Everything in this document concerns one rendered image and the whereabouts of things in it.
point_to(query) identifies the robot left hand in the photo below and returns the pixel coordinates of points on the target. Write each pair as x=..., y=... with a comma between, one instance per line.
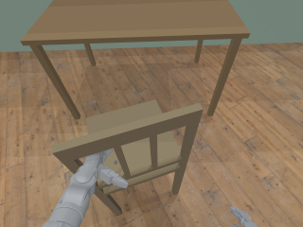
x=104, y=172

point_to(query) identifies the robot left forearm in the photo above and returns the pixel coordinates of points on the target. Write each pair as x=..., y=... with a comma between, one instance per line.
x=73, y=204

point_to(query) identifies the table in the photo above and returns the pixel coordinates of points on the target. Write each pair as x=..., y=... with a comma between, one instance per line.
x=135, y=21

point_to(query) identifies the chair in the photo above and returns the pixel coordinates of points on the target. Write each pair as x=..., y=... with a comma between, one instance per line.
x=142, y=143

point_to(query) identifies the robot right hand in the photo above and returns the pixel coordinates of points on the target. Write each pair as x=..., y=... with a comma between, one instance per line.
x=243, y=218

